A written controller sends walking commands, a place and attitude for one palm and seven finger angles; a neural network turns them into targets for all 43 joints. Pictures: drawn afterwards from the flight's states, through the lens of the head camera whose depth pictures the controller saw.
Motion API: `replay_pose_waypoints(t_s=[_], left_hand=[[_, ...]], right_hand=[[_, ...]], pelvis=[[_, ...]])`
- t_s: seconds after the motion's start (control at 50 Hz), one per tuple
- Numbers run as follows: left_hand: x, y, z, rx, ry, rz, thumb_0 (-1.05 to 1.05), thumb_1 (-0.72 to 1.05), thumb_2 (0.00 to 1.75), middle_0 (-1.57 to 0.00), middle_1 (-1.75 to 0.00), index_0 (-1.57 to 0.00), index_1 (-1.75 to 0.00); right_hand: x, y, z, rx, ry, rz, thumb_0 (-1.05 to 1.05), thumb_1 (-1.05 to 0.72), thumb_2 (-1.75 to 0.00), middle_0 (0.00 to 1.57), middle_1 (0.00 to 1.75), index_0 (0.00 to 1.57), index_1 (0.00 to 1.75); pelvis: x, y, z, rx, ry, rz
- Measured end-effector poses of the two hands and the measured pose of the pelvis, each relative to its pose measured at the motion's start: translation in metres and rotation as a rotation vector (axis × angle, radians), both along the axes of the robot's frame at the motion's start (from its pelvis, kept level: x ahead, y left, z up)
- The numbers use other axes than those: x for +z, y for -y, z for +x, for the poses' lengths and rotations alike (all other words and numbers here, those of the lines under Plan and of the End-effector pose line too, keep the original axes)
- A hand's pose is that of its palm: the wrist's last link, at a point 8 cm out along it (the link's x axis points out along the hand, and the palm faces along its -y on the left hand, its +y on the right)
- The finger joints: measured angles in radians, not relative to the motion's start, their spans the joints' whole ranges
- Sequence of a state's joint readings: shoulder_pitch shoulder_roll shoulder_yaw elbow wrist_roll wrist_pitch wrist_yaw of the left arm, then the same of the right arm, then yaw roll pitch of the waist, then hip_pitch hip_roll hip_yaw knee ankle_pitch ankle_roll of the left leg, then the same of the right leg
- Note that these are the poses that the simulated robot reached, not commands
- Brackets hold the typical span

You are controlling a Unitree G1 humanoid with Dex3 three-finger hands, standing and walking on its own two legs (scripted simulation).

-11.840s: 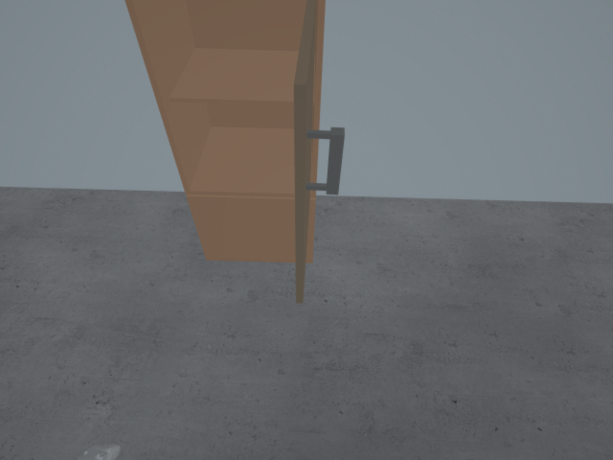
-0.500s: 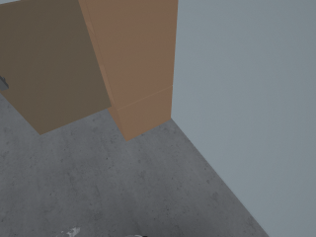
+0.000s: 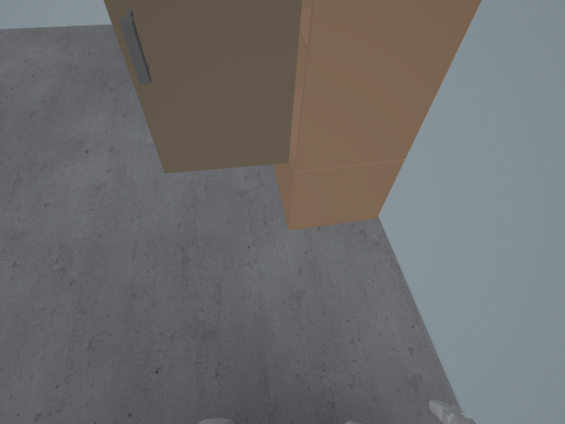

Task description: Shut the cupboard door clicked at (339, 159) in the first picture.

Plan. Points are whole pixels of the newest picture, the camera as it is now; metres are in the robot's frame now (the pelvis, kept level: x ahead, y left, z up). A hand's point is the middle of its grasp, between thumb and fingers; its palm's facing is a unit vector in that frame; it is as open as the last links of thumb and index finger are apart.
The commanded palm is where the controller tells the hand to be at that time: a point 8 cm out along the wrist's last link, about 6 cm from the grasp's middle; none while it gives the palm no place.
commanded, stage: turn to face it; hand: left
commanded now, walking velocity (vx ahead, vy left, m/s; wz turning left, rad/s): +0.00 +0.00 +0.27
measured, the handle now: (137, 47) +0.77 +0.39 +0.07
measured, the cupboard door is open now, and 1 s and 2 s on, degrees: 88 88 88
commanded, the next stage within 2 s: take the last steps up to it in 0.18 s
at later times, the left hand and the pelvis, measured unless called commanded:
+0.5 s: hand out of the picture +0.00 +0.15 -0.13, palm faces +0.19 -0.95 -0.25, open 7.4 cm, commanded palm none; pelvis +0.00 -0.03 +0.02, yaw +8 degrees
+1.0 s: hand out of the picture +0.03 +0.23 -0.16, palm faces +0.22 -0.96 -0.16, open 7.4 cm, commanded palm none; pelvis +0.09 +0.06 +0.02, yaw +8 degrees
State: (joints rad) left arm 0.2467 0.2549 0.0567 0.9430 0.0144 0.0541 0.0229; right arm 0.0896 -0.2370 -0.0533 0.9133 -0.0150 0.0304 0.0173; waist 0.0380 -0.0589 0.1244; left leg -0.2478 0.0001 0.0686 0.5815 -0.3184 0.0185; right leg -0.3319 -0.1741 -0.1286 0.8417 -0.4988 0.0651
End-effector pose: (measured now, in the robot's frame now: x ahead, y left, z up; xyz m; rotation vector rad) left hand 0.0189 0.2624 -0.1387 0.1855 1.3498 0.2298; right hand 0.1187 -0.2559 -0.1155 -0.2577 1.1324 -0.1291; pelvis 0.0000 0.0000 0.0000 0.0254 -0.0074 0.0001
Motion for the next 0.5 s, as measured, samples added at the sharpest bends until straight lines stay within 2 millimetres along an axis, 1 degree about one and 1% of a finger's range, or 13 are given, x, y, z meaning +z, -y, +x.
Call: replay_pose_waypoints(t_s=[0.04, 0.1, 0.14, 0.2, 0.26, 0.34, 0.36, 0.4, 0.5], left_hand=[[0.002, -0.008, -0.005, 0.024, -0.016, 0.007, 0.01, 0.9, 0.89, -0.21, -0.3, -0.21, -0.3], [0.01, -0.013, -0.005, 0.045, 0.006, 0.009, 0.01, 0.91, 0.89, -0.2, -0.3, -0.2, -0.3], [0.015, -0.013, -0.002, 0.05, 0.031, 0.012, 0.01, 0.91, 0.89, -0.2, -0.3, -0.2, -0.3], [0.021, -0.007, 0.004, 0.052, 0.065, 0.019, 0.01, 0.91, 0.89, -0.2, -0.3, -0.2, -0.3], [0.025, 0.004, 0.011, 0.048, 0.098, 0.029, 0.01, 0.91, 0.89, -0.2, -0.3, -0.2, -0.3], [0.027, 0.026, 0.013, 0.043, 0.144, 0.049, 0.01, 0.91, 0.89, -0.2, -0.3, -0.2, -0.3], [0.029, 0.033, 0.01, 0.043, 0.148, 0.048, 0.01, 0.91, 0.89, -0.2, -0.3, -0.2, -0.3], [0.033, 0.044, 0.002, 0.06, 0.154, 0.036, 0.01, 0.91, 0.89, -0.2, -0.3, -0.2, -0.3], [0.038, 0.067, -0.03, 0.114, 0.093, -0.004, 0.01, 0.9, 0.89, -0.21, -0.3, -0.21, -0.3]], right_hand=[[0.006, -0.009, 0.003, 0.019, 0.011, -0.004, 0.01, -0.91, -0.9, 0.2, 0.3, 0.2, 0.29], [0.01, -0.018, 0.002, 0.04, 0.002, 0.003, 0.01, -0.91, -0.9, 0.2, 0.3, 0.2, 0.29], [0.009, -0.023, -0.001, 0.05, -0.009, 0.017, 0.01, -0.91, -0.9, 0.2, 0.3, 0.2, 0.29], [0.004, -0.025, -0.008, 0.055, -0.026, 0.042, 0.01, -0.91, -0.9, 0.21, 0.3, 0.2, 0.3], [-0.005, -0.021, -0.017, 0.051, -0.048, 0.069, 0.01, -0.91, -0.9, 0.21, 0.3, 0.2, 0.3], [-0.025, -0.006, -0.029, 0.038, -0.078, 0.106, 0.01, -0.91, -0.9, 0.21, 0.3, 0.2, 0.3], [-0.028, -0.003, -0.032, 0.036, -0.089, 0.111, 0.01, -0.91, -0.9, 0.21, 0.3, 0.2, 0.3], [-0.028, 0.003, -0.038, 0.042, -0.121, 0.112, 0.01, -0.91, -0.9, 0.21, 0.3, 0.2, 0.29], [-0.019, 0.013, -0.044, 0.047, -0.158, 0.11, 0.01, -0.91, -0.9, 0.2, 0.3, 0.2, 0.29]], pelvis=[[0.004, -0.002, -0.001, 0.014, 0.007, -0.014], [0.011, -0.003, -0.003, 0.035, 0.011, -0.029], [0.013, -0.003, -0.004, 0.046, 0.012, -0.032], [0.015, 0.002, -0.006, 0.063, 0.013, -0.03], [0.013, 0.01, -0.007, 0.077, 0.014, -0.02], [0.004, 0.027, -0.009, 0.095, 0.017, -0.003], [0.004, 0.029, -0.009, 0.106, 0.022, -0.009], [0.008, 0.032, -0.008, 0.122, 0.023, -0.002], [0.02, 0.034, 0.0, 0.136, 0.018, 0.012]])
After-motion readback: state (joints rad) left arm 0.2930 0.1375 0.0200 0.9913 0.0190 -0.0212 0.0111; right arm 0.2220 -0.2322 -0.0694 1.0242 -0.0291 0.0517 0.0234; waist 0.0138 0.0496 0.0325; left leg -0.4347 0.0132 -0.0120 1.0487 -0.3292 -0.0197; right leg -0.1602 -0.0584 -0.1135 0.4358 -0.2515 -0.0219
